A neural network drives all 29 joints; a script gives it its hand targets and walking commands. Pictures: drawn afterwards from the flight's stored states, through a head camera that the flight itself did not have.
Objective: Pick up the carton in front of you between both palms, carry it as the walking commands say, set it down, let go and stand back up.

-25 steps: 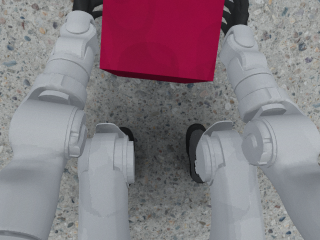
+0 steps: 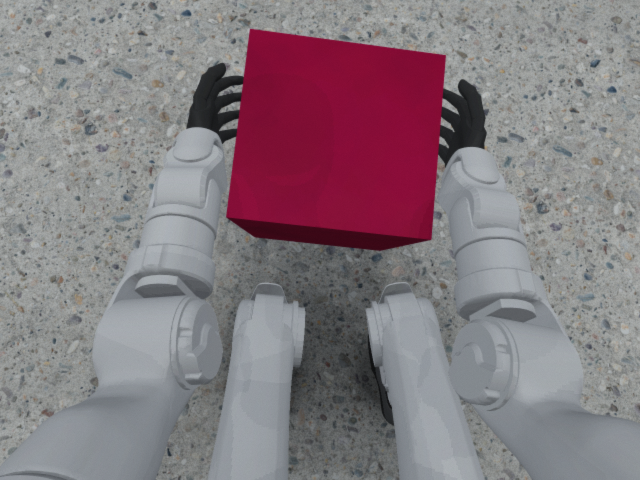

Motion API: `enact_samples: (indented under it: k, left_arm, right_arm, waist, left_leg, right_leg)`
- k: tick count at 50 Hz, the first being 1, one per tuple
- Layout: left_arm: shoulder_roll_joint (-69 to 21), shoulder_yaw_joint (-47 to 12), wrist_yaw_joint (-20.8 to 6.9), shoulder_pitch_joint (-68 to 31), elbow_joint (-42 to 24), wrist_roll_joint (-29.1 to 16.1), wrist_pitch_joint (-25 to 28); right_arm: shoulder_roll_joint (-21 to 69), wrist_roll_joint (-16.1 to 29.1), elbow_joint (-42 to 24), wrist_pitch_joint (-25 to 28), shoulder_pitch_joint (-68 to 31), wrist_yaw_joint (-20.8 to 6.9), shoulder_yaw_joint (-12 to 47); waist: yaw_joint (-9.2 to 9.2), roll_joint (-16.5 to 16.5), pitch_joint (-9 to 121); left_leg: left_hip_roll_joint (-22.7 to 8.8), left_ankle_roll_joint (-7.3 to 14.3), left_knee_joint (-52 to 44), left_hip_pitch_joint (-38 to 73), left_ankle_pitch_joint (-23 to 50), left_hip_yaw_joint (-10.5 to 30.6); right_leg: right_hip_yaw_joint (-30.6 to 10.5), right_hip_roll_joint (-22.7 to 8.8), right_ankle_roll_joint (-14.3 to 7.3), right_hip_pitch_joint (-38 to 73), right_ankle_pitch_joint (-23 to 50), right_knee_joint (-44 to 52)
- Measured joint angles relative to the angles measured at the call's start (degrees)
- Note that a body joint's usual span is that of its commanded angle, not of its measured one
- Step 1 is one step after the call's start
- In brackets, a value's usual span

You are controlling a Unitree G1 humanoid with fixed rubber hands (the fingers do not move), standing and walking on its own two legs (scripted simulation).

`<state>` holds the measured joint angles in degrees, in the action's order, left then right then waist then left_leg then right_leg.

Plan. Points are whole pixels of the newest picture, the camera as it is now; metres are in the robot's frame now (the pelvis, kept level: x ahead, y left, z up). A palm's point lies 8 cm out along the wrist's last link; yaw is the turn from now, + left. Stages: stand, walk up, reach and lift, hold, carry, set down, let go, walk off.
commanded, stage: reach and lift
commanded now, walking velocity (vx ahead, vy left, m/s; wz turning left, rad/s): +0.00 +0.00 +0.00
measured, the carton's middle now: (330, 165) +0.49 +0.01 -0.14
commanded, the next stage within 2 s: none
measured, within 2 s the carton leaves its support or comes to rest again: neither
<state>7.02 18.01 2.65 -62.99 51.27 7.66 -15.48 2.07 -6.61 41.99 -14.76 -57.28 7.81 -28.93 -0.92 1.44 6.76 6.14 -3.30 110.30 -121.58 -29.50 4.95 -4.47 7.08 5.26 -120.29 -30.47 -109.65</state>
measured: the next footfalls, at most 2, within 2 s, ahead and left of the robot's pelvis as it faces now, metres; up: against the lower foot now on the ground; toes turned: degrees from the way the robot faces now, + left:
none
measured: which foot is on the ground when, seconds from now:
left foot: down 0.00-1.00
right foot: down 0.00-1.00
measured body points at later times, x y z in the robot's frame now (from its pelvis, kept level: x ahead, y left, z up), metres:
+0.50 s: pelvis +0.04 +0.00 +0.13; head +0.23 +0.02 +0.54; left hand +0.48 +0.16 +0.07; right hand +0.47 -0.15 +0.07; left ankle +0.12 +0.13 -0.41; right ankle +0.12 -0.13 -0.41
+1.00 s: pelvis +0.10 +0.00 +0.27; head +0.17 +0.00 +0.71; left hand +0.43 +0.16 +0.23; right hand +0.44 -0.15 +0.23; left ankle +0.12 +0.13 -0.41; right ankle +0.12 -0.14 -0.41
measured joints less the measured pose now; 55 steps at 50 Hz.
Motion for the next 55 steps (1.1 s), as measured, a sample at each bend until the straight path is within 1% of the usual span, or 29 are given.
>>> enact_samples:
  k: [3,7,15,21,27,37,44,49,55]
  left_arm:
    - [-1.26,2.0,-0.57,1.21,-0.92,2.17,-0.35]
    - [-2.68,3.1,-0.83,3.68,-3.19,3.33,-0.71]
    - [-4.84,1.71,-0.61,11.14,-9.08,1.87,-1.49]
    - [-6.25,0.2,0.06,16.83,-11.59,0.42,-1.74]
    - [-7.53,-0.31,0.26,21.97,-12.07,0.16,-1.45]
    - [-9.74,-0.54,0.1,30.46,-12.3,1.1,-0.14]
    - [-11.21,-1.15,-0.04,36.5,-14.06,1.75,0.28]
    - [-12.13,-1.8,-0.15,40.69,-16.15,1.96,-0.52]
    - [-13.2,-2.68,-0.24,45.18,-19.5,2.23,-3.21]
  right_arm:
    - [0.67,-2.02,-0.55,-0.57,0.69,-0.82,-1.03]
    - [1.39,-3.19,-1.88,-0.98,2.36,-1.39,-1.01]
    - [2.54,-1.78,-5.92,-1.48,8.76,-1.59,1.97]
    - [2.93,-0.19,-7.44,-1.56,14.07,-1.55,4.29]
    - [3.57,0.04,-7.19,-1.24,18.78,-1.65,5.64]
    - [4.95,-1.52,-6.42,-0.19,26.35,-2.54,6.9]
    - [5.78,-2.37,-7.23,0.27,31.74,-3.05,8.34]
    - [6.34,-2.98,-8.73,-0.54,35.47,-3.5,9.47]
    - [6.86,-3.75,-11.47,-3.26,39.47,-4.09,10.85]
  waist:
    - [0.05,-0.11,1.72]
    - [0.12,-0.11,3.42]
    - [0.16,-0.15,5.76]
    - [0.23,-0.3,6.88]
    - [0.28,-0.42,7.64]
    - [0.4,-0.53,8.08]
    - [0.46,-0.64,7.26]
    - [0.48,-0.72,6.12]
    - [0.6,-0.78,4.5]
  left_leg:
    - [0.07,0.09,-3.44,2.25,0.58,0.11]
    - [0.05,0.11,-7.3,5.27,0.96,0.21]
    - [-0.04,0.26,-13.7,12.61,0.65,0.57]
    - [-0.09,0.45,-18.74,20.3,0.23,0.97]
    - [-0.25,0.68,-25.1,29.74,0.38,1.38]
    - [-0.78,1.16,-38.17,47.18,2.26,2.03]
    - [-1.22,1.53,-48.29,59.83,4.62,2.51]
    - [-1.6,1.78,-56.04,69.46,6.76,2.82]
    - [-2.16,2.08,-65.68,81.65,9.7,3.09]
  right_leg:
    - [-0.38,0.21,-0.09,2.15,0.63,3.35]
    - [-0.81,0.33,-0.21,5.03,1.11,7.11]
    - [-1.27,0.19,-0.74,12.26,0.9,13.45]
    - [-1.49,-0.07,-1.25,19.93,0.51,18.47]
    - [-1.79,-0.39,-1.85,29.29,0.69,24.76]
    - [-2.49,-1.07,-2.85,46.57,2.62,37.63]
    - [-2.96,-1.71,-3.41,59.16,4.98,47.64]
    - [-3.31,-2.23,-3.75,68.75,7.1,55.33]
    - [-3.75,-2.89,-4.11,80.86,10.04,64.85]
